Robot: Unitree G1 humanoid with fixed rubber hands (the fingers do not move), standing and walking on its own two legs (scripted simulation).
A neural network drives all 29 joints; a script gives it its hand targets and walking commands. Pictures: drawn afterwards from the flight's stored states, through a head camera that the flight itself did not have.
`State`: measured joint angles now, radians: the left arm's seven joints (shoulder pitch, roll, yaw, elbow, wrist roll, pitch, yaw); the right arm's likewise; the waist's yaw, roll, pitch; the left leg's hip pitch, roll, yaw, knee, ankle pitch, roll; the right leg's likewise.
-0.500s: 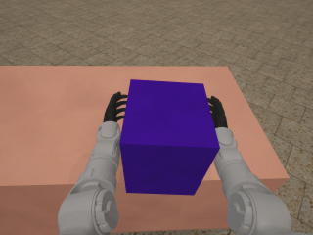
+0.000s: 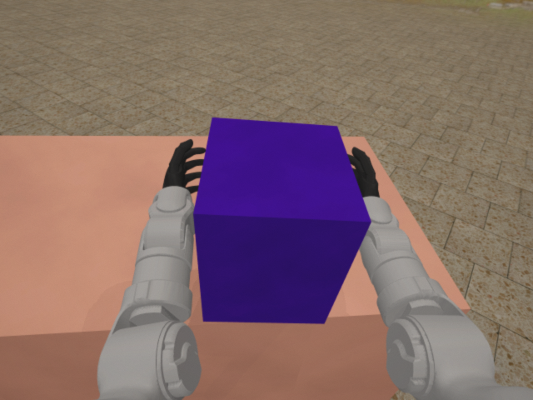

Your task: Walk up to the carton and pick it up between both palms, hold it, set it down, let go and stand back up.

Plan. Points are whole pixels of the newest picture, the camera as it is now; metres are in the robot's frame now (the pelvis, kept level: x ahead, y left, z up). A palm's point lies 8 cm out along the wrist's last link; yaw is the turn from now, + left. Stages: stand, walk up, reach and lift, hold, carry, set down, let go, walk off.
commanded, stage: reach and lift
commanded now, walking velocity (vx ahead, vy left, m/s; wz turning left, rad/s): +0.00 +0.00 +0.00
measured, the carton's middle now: (270, 223) +0.38 -0.01 +0.10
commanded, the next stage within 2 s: hold in 1.46 s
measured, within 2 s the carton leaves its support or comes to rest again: neither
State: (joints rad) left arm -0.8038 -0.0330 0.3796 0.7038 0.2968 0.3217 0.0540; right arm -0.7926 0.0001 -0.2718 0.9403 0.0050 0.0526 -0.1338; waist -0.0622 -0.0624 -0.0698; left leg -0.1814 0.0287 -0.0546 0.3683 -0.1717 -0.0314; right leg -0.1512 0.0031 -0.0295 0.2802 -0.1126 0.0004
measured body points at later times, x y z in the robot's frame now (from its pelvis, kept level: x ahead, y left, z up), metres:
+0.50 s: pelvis +0.00 +0.00 +0.00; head -0.05 +0.04 +0.45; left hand +0.41 +0.14 +0.19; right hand +0.39 -0.15 +0.18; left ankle +0.02 +0.13 -0.75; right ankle +0.02 -0.13 -0.75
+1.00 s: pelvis -0.01 +0.00 +0.00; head -0.05 +0.04 +0.45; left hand +0.41 +0.15 +0.20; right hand +0.40 -0.15 +0.20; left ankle +0.02 +0.13 -0.75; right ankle +0.02 -0.13 -0.75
